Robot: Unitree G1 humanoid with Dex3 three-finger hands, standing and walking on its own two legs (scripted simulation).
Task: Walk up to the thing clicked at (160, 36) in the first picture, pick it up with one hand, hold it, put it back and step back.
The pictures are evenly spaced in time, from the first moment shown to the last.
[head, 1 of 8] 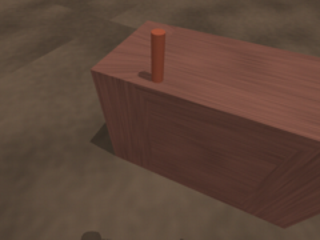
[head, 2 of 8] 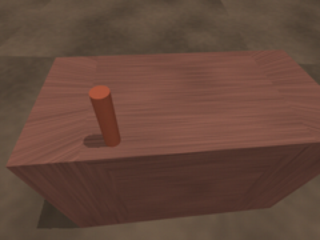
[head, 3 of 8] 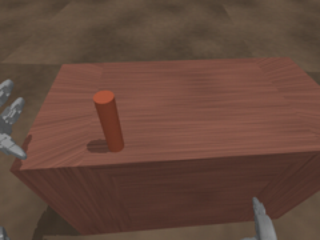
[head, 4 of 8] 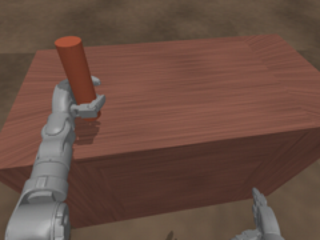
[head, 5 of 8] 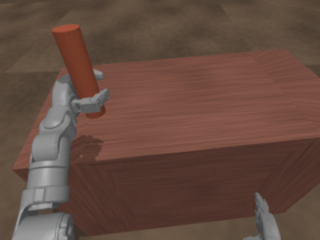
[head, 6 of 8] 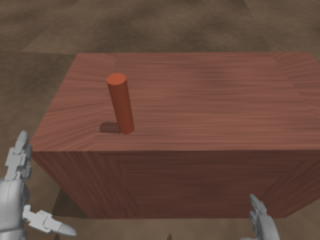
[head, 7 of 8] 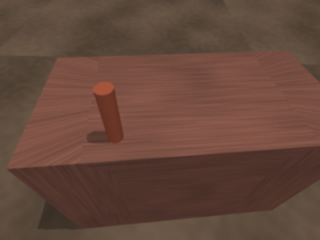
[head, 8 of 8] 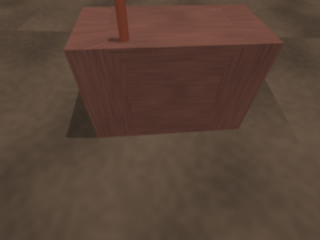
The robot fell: no
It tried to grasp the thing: yes
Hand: left
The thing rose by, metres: 0.27
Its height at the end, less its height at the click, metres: +0.00
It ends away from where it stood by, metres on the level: 0.02
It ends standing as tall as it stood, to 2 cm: yes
